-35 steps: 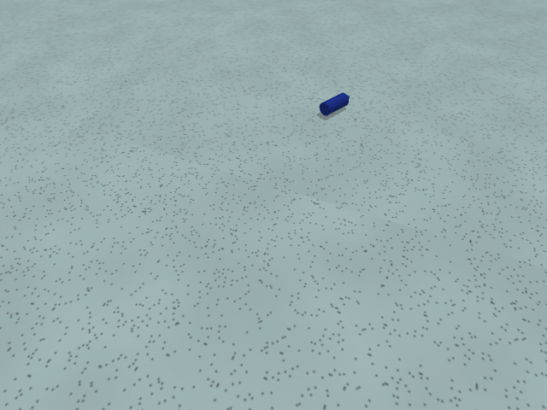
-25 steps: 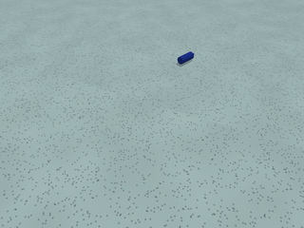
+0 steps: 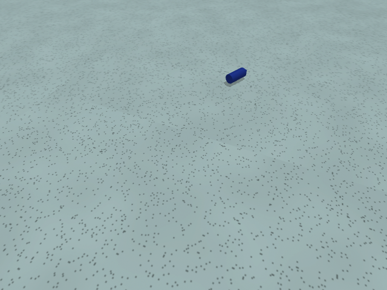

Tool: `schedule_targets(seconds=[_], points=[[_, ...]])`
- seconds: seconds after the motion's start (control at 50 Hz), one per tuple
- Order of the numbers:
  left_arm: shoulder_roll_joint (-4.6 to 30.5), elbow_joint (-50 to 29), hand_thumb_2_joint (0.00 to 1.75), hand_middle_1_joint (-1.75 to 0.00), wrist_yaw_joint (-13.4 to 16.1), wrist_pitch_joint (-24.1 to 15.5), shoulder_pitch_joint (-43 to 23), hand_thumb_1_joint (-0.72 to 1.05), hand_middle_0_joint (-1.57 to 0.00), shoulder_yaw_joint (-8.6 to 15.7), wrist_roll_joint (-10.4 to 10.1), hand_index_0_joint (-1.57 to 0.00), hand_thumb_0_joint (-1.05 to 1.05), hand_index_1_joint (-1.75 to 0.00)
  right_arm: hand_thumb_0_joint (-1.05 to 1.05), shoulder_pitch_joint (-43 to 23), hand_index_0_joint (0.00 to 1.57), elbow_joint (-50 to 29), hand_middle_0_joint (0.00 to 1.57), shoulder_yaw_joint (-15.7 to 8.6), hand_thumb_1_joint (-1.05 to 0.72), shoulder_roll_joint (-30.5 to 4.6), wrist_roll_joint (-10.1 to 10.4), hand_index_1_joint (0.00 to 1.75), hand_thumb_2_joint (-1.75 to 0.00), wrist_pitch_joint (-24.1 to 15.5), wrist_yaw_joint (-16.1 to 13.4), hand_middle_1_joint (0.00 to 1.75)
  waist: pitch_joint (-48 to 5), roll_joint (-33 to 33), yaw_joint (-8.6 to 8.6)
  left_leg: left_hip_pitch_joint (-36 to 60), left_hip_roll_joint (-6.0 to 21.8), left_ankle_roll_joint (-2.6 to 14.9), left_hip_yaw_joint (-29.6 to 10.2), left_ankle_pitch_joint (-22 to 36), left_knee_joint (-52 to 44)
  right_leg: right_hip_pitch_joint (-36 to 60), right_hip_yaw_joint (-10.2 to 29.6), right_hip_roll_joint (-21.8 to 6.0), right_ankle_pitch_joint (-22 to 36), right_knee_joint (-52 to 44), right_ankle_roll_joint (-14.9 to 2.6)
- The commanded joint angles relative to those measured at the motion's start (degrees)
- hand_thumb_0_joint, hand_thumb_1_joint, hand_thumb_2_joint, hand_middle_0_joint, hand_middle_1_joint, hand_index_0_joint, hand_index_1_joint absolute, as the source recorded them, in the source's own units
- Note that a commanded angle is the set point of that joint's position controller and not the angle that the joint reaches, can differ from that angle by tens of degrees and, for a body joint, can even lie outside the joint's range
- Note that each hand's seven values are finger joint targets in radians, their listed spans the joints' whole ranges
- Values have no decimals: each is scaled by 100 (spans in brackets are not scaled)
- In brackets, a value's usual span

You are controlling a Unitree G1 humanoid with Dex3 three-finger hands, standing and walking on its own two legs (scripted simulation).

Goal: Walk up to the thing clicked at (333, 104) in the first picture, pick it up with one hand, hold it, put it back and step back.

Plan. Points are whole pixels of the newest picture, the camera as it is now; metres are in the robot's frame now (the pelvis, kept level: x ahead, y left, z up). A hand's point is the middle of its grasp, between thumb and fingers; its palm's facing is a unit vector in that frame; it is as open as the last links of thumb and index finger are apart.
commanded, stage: stand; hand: left
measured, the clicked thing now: (237, 74) +2.03 -0.36 -0.74
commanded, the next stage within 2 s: walk up in 0.42 s
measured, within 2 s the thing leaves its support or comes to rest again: neither
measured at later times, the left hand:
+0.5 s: hand out of the picture +0.08 +0.26 -0.15, palm faces +0.04 -0.95 -0.31, open 7.4 cm
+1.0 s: hand (71, 278) +0.19 +0.31 -0.17, palm faces +0.25 -0.94 -0.24, open 7.4 cm
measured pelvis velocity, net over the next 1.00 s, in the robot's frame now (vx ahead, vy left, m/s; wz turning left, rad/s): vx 0.17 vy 0.01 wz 0.30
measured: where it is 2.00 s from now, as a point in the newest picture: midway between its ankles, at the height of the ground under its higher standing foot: (210, 202)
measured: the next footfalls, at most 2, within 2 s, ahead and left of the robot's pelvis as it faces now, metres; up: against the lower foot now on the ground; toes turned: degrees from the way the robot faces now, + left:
left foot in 0.70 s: +0.13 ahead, +0.15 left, +0.00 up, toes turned +17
right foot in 1.18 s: +0.50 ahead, -0.13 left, +0.00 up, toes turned +17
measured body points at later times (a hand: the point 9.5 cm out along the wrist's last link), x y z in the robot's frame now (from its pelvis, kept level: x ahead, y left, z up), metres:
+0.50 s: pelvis +0.00 +0.00 +0.00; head +0.00 +0.00 +0.45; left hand +0.08 +0.31 -0.13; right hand +0.08 -0.31 -0.13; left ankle +0.00 +0.12 -0.75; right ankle +0.00 -0.12 -0.74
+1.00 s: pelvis +0.17 +0.01 -0.01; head +0.14 +0.07 +0.43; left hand +0.17 +0.36 -0.15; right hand +0.27 -0.32 -0.07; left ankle +0.09 +0.14 -0.75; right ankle +0.33 -0.14 -0.68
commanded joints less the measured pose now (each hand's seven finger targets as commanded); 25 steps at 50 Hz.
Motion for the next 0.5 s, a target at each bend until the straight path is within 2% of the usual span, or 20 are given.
schedule_targets(seconds=[0.0, 0.1, 0.2, 0.24, 0.38, 0.4, 0.42, 0.44, 0.46, 0.48], points=[[1176, -336, 90, -30, 67, -127, -268, 90, -20, 266, 12, -20, 0, -30, 0, -224, 20, -360, 20, -209, -90, -1240, 2, 30, -90, -131, -100, 30, -389, 57, 9, 29, 638, 185, -527, 732, -330, 54, 533, -723, 726, -304, -150], [1197, -308, 90, -30, 67, -130, -218, 90, -20, 269, 13, -20, 0, -30, 0, -252, 20, -349, 20, -215, -90, -1252, 7, 30, -90, -126, -96, 30, -378, 67, 32, 30, 651, 191, -563, 647, -349, 68, 526, -725, 577, -333, -153], [1192, -317, 90, -30, 62, -132, -250, 90, -20, 274, 12, -20, 0, -30, 0, -222, 20, -349, 20, -209, -90, -1244, 6, 30, -90, -135, -96, 30, -435, 66, 16, 66, 648, 203, -537, 768, -332, 94, 543, -752, 755, -318, -165], [1188, -303, 90, -30, 57, -133, -180, 90, -20, 263, 6, -20, 0, -30, 0, -230, 20, -334, 20, -211, -90, -1246, 4, 30, -90, -140, -91, 30, -340, 56, 30, 85, 637, 172, -552, 716, -358, -5, 532, -720, 586, -357, -163], [1202, -318, 90, -30, 60, -131, -162, 90, -20, 265, 7, -20, 0, -30, 0, -229, 20, -344, 20, -210, -90, -1262, 7, 30, -90, -134, -95, 30, -411, 69, 37, 123, 645, 185, -551, 743, -351, 32, 535, -733, 649, -345, -159], [2149, -796, 90, -30, -262, -112, -372, 90, -20, 1036, 319, -20, 0, -30, 0, 669, 20, -618, 20, -716, -90, -2151, 23, 30, -90, -281, -44, 30, -885, -653, 99, -716, 693, 519, -1200, -1834, 164, 451, 129, -547, -2376, 442, -301], [2133, -903, 90, -30, -382, -56, -505, 90, -20, 1064, 399, -20, 0, -30, 0, 461, 20, -674, 20, -816, -90, -2337, -47, 30, -90, -317, 3, 30, -369, -303, 179, -1373, 752, 490, -1308, -2485, 86, 13, 273, -668, -3078, 626, -397], [1977, -1059, 90, -30, -495, -31, -377, 90, -20, 1095, 411, -20, 0, -30, 0, 210, 20, -887, 20, -874, -90, -2351, -72, 30, -90, -370, 29, 30, -257, 1, 330, -1446, 809, 520, -1359, -2361, 259, -357, 498, -846, -3037, 707, -503], [1825, -1105, 90, -30, -565, -12, -272, 90, -20, 1118, 402, -20, 0, -30, 0, 111, 20, -1055, 20, -884, -90, -2184, -135, 30, -90, -403, 29, 30, -92, -60, 457, -1879, 678, 460, -1258, -2133, 476, -288, 585, -966, -3000, 602, -590], [1808, -1098, 90, -30, -590, -15, 8, 90, -20, 1179, 407, -20, 0, -30, 0, -138, 20, -1268, 20, -862, -90, -1966, -168, 30, -90, -422, 18, 30, 36, -155, 712, -2762, 356, 183, -694, -1767, 759, 370, 732, -1183, -3143, 80, -734]])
